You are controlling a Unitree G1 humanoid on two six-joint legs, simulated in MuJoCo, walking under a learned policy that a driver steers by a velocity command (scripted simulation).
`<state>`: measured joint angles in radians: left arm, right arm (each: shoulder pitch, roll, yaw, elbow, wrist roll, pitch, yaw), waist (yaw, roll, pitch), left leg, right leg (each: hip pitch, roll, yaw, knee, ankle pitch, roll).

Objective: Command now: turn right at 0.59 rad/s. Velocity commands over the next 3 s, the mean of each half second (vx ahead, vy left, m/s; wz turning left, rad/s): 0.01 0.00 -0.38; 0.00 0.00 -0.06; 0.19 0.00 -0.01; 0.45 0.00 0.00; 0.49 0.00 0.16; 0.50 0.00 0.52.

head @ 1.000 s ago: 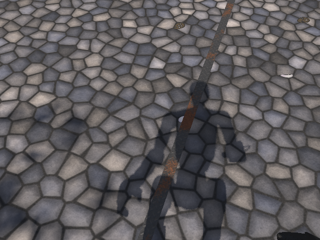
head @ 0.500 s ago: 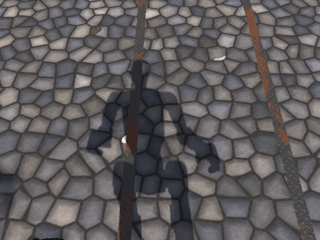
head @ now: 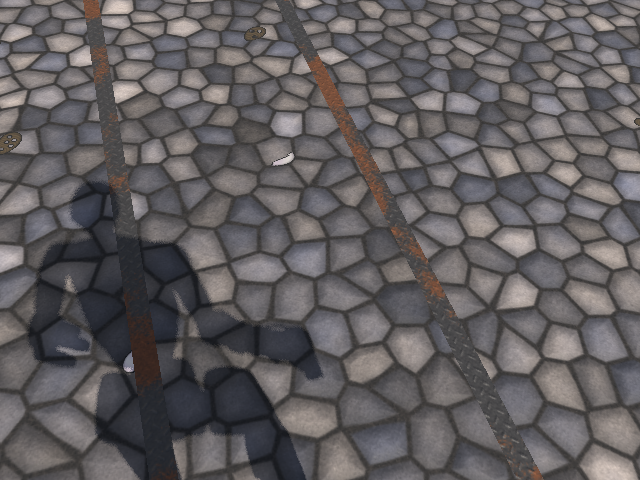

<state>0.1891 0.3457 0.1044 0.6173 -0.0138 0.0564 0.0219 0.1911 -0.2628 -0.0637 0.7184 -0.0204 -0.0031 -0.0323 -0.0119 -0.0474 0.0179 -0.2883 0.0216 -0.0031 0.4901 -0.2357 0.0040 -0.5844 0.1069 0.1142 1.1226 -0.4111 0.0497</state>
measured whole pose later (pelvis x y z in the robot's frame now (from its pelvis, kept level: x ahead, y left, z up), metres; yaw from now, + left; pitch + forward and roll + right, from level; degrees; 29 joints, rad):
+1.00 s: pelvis -0.01 -0.02 +0.00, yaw -11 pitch -2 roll +0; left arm 0.19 0.23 0.05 0.88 0.01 0.02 0.02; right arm 0.20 -0.23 -0.02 0.86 -0.01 -0.01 -0.03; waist 0.00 0.00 0.04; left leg -0.20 0.02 0.01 0.52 -0.29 -0.01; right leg -0.22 0.02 0.03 0.52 -0.27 0.00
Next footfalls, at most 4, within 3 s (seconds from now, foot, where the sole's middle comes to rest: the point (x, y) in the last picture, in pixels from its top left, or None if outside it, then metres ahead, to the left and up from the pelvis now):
0.28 right None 0.02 -0.15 -0.78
0.62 left None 0.05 0.09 -0.78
1.80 left None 0.43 0.02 -0.78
2.34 right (429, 386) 0.69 -0.27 -0.78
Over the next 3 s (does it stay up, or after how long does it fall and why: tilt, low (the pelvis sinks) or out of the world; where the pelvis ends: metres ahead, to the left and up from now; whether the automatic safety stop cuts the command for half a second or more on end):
stays up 0.89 -0.10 -0.01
